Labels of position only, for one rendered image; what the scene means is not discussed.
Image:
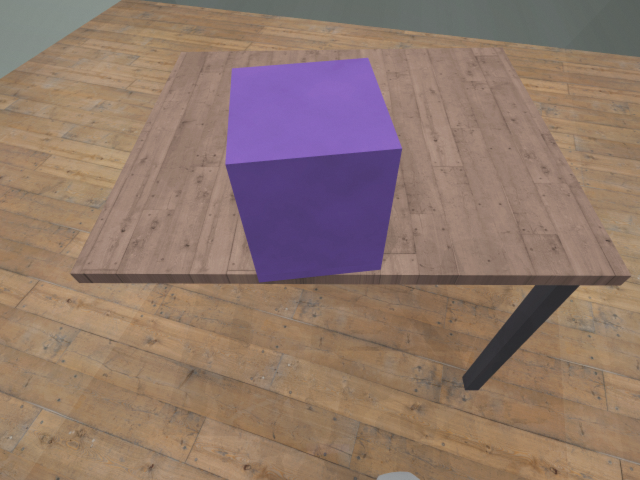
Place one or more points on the carton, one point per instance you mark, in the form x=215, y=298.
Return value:
x=312, y=156

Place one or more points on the table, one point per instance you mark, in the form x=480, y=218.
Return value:
x=484, y=195

